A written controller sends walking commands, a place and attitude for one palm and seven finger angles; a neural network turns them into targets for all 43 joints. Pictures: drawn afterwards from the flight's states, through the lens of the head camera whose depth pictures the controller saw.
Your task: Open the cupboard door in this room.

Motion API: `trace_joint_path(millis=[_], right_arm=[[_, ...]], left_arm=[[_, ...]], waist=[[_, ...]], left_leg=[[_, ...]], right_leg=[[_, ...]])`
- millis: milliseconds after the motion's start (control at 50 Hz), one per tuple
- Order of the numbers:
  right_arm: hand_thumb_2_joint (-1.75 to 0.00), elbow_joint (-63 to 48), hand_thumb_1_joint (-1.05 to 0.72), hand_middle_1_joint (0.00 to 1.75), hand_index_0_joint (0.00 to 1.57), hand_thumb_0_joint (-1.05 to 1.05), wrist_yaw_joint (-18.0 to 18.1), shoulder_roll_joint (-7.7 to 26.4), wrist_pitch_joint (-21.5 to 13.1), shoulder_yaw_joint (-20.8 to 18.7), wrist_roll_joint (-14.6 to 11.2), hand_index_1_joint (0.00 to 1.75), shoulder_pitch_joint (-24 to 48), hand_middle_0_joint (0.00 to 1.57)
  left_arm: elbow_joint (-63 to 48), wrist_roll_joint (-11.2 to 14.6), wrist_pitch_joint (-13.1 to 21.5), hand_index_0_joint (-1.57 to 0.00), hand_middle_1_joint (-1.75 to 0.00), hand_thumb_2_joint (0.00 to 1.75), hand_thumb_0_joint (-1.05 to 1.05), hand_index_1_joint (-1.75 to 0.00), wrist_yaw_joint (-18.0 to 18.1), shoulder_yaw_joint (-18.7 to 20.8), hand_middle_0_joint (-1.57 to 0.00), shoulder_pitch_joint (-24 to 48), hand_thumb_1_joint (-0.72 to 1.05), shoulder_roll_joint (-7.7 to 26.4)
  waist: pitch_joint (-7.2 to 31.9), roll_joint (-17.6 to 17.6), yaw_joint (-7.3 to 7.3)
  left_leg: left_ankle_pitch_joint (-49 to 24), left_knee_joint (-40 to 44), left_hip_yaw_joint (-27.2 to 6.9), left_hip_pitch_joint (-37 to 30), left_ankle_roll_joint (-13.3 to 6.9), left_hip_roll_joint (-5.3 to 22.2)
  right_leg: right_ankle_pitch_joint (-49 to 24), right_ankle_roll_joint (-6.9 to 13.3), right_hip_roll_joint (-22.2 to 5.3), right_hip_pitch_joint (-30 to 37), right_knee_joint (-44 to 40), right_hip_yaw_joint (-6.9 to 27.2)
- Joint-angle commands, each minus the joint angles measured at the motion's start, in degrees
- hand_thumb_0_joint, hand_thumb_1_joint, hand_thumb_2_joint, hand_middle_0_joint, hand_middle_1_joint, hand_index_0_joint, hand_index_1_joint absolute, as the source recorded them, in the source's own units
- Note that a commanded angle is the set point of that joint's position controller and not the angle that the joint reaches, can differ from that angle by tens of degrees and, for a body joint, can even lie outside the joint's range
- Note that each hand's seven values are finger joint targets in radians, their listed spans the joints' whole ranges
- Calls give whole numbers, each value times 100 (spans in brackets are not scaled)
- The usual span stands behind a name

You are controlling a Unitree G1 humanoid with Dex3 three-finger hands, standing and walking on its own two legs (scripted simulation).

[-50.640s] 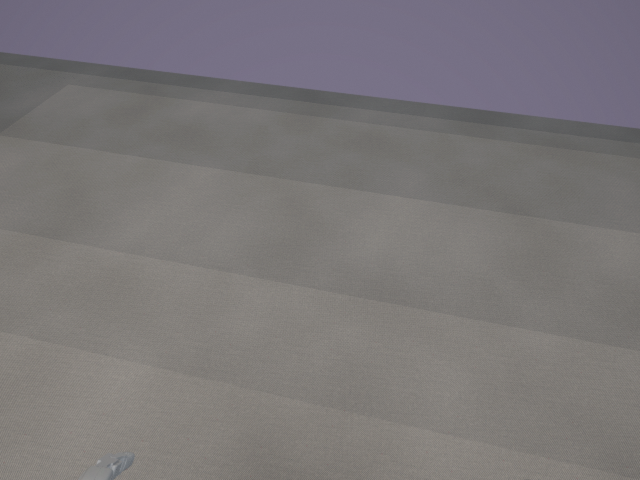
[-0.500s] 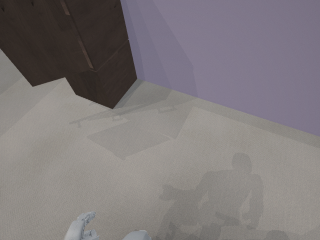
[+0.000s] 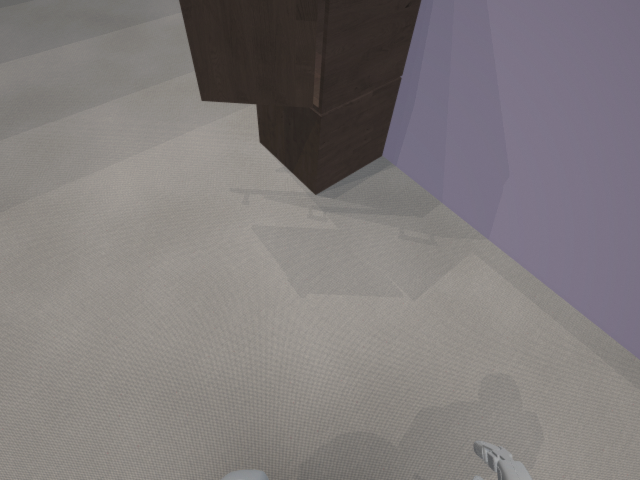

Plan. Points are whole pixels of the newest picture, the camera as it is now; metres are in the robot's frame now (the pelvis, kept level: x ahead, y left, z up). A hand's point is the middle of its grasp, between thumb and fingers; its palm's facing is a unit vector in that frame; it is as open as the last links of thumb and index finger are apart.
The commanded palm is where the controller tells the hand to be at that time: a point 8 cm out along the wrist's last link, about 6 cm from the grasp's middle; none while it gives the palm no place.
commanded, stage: take the last steps up to it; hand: left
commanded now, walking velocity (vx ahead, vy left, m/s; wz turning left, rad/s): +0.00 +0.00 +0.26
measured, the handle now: out of the picture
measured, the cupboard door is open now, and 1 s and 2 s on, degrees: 49 49 49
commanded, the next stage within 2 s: come to a stop and stand still in 1.82 s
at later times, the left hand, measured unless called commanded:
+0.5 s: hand out of the picture +0.08 +0.17 -0.14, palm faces +0.16 -0.96 -0.24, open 7.3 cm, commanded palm none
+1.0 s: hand (126, 462) +0.14 +0.28 -0.17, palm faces +0.26 -0.95 -0.16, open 7.4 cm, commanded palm none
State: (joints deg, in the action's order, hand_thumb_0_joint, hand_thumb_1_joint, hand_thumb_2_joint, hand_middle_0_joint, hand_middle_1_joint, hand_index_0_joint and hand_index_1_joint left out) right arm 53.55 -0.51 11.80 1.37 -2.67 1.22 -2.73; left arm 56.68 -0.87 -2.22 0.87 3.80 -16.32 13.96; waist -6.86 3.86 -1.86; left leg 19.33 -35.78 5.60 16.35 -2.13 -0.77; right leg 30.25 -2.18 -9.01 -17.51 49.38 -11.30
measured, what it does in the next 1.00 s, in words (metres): walks ahead: right foot, then left foot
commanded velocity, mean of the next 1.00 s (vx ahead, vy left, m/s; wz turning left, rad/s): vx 0.29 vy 0.12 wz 0.10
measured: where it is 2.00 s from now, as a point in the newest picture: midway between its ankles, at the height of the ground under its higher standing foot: (269, 343)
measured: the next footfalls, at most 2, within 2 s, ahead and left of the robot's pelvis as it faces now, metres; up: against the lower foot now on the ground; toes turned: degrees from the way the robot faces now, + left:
right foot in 0.36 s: +0.07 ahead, -0.12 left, +0.00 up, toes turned -3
left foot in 0.86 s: +0.27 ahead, +0.21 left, +0.00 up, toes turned +19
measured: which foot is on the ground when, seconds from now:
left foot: down 0.00-0.36, up 0.38-0.84, down 0.86-1.00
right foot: up 0.00-0.34, down 0.36-0.86, up 0.88-1.00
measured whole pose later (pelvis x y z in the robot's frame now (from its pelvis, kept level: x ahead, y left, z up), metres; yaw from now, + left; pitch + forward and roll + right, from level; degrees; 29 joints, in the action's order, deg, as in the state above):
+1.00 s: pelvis +0.21 +0.12 +0.00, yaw +10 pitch +0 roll +1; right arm 56.9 0.9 8.5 -3.7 -2.1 1.5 -8.0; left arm 64.1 -1.3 0.6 0.1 3.3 -18.4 8.8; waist -5.3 2.4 -2.0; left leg 14.9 -33.0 10.6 18.8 -4.6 -0.6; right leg 22.2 0.5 -7.2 -24.1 73.5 -2.5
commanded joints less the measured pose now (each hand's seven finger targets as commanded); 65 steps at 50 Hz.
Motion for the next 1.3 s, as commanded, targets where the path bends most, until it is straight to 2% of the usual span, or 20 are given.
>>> trace_joint_path(millis=[0, 80, 240, 300, 320, 340, 360, 380, 400, 440, 500, 580, 740, 800, 820, 840, 860, 920, 1020, 1280], right_arm=[[-90, -133, -90, 30, 20, 0, 232, 1152, -39, -237, 4, 30, -722, 20], [-90, -133, -90, 30, 20, 0, 221, 921, -149, -143, -15, 30, -763, 20], [-90, 68, -90, 30, 20, 0, 132, 897, -207, -221, 48, 30, -1232, 20], [-90, 27, -90, 30, 20, 0, 111, 865, -177, -218, 8, 30, -950, 20], [-90, 8, -90, 30, 20, 0, 86, 665, -206, -193, -35, 30, -872, 20], [-90, -111, -90, 30, 20, 0, 42, 280, -246, -125, -100, 30, -875, 20], [-90, -290, -90, 30, 20, 0, 21, 524, -179, -168, 6, 30, -538, 20], [-90, -286, -90, 30, 20, 0, -18, 623, -128, -216, 62, 30, -452, 20], [-90, -135, -90, 30, 20, 0, -42, 563, -93, -243, 69, 30, -495, 20], [-90, 203, -90, 30, 20, 0, -101, 421, -14, -240, 71, 30, -973, 20], [-90, 447, -90, 30, 20, 0, -127, 204, -17, -166, 21, 30, -1194, 20], [-90, 403, -90, 30, 20, 0, -150, 80, -15, -109, -12, 30, -872, 20], [-90, 122, -90, 30, 20, 0, -247, 7, -173, -6, -37, 30, -151, 20], [-90, 570, -90, 30, 20, 0, -135, 340, -316, -94, 17, 30, -1780, 20], [-90, 739, -90, 30, 20, 0, -41, 936, -360, -228, 70, 30, -2573, 20], [-90, 807, -90, 30, 20, 0, 61, 1530, -375, -398, 80, 30, -2971, 20], [-90, 790, -90, 30, 20, 0, 141, 1559, -314, -413, 21, 30, -2968, 20], [-90, 408, -90, 30, 20, 0, 194, 698, -439, -175, 36, 30, -1698, 20], [-90, 478, -90, 30, 20, 0, 217, 190, -623, -51, 19, 30, -1749, 20], [-90, 915, -90, 30, 20, 0, 257, 218, -608, 59, 71, 30, -2768, 20]], left_arm=[[-544, -4, 50, -20, -30, 90, 0, -30, 40, 72, -20, 419, 90, 368], [-303, -40, 72, -20, -30, 90, 0, -30, -57, 72, -20, 113, 90, 252], [-553, -61, 266, -20, -30, 90, 0, -30, -186, 24, -20, 684, 90, 57], [-280, -62, 342, -20, -30, 90, 0, -30, -195, 91, -20, -107, 90, 75], [-112, -96, 401, -20, -30, 90, 0, -30, -157, 157, -20, -613, 90, 285], [22, -157, 470, -20, -30, 90, 0, -30, -79, 273, -20, -1165, 90, 920], [-18, -70, 434, -20, -30, 90, 0, -30, -28, 271, -20, -1186, 90, 1099], [-139, -29, 417, -20, -30, 90, 0, -30, -8, 237, -20, -746, 90, 927], [-166, -43, 489, -20, -30, 90, 0, -30, 1, 169, -20, -400, 90, 673], [-156, -10, 561, -20, -30, 90, 0, -30, -4, 42, -20, -45, 90, 250], [16, 3, 690, -20, -30, 90, 0, -30, -11, 17, -20, -408, 90, 149], [346, -22, 739, -20, -30, 90, 0, -30, 17, -20, -20, -1042, 90, 214], [589, -119, 676, -20, -30, 90, 0, -30, 59, -2, -20, -1008, 90, 355], [529, -67, 642, -20, -30, 90, 0, -30, 46, 52, -20, -709, 90, 470], [465, -6, 615, -20, -30, 90, 0, -30, -10, 10, -20, -925, 90, 203], [350, 57, 572, -20, -30, 90, 0, -30, -49, -65, -20, -1121, 90, -132], [157, 55, 534, -20, -30, 90, 0, -30, 15, -61, -20, -623, 90, -151], [219, -18, 488, -20, -30, 90, 0, -30, -43, -14, -20, -115, 90, -243], [351, -79, 307, -20, -30, 90, 0, -30, -84, 7, -20, -466, 90, -457], [-402, -43, 286, -20, -30, 90, 0, -30, -171, -68, -20, 1267, 90, -332]], waist=[[978, -1646, 403], [917, -1129, 185], [567, -1297, 317], [640, -991, -131], [718, -310, -385], [921, 1394, -622], [455, 1367, -623], [-21, 629, -396], [-319, 971, -204], [-313, 833, 151], [144, 478, 164], [304, 329, -6], [-119, 882, -9], [716, 371, 753], [1597, -785, 985], [2099, -2271, 973], [2077, -1895, 1028], [761, -964, 492], [525, -763, 85], [62, -604, 389]], left_leg=[[-4121, 1464, -1708, -1132, -914, 1846], [-3137, 1708, -1278, -1114, -730, 1391], [-698, 1947, -1693, -884, -883, 1256], [181, 1315, -1495, 251, -609, 902], [612, 528, -1095, 1086, -331, 437], [1241, -1187, -408, 2253, 19, -199], [1545, -2434, -772, 2732, 140, -89], [891, -2945, -1068, 2784, 150, 195], [245, -3245, -1110, 2671, 194, 337], [-554, -3421, -1003, 2312, 326, 489], [-996, -3152, -691, 2305, 483, 440], [-990, -2713, -417, 2515, 509, 469], [-571, -402, 86, 1576, 229, 437], [-792, 636, 307, -978, 3, -24], [-1225, 658, -419, -2346, -191, 711], [-1584, 1107, -2502, -3248, -678, 2026], [-1729, 1677, -2835, -3006, -871, 2314], [-1247, 2070, -1779, -1026, -700, 2022], [-2491, 2459, -746, -733, -524, 1649], [-3769, 2360, -332, -1920, -519, 1736]], right_leg=[[28, -180, 134, -1132, 1470, 1119], [-707, -199, 286, -1161, 1574, 984], [-395, -136, 502, -713, -590, 507], [-1206, -74, 676, 1044, -1973, 365], [-1217, 15, 295, 2082, -2594, 784], [-258, 478, -1307, 2993, -3441, 2725], [456, 919, -2213, 2212, -4099, 4076], [1122, 1024, -2176, 1477, -4322, 3789], [1069, 786, -1830, 883, -4423, 3585], [-227, 437, -1307, 560, -4235, 2110], [-2766, 306, -914, 1299, -3825, 896], [-4586, 398, -976, 1938, -3492, 524], [-4317, 578, -1215, 1759, -3305, 288], [-4914, 395, -895, 1004, -1456, -119], [-3158, 240, -355, 244, -68, -248], [378, 83, 514, -1190, 1692, -7], [468, 303, 537, -1578, 2630, 787], [-958, 339, 6, -1785, 2977, 1192], [-1619, 189, 114, -1601, 2175, 1152], [-2091, 252, 262, -2259, 97, 807]])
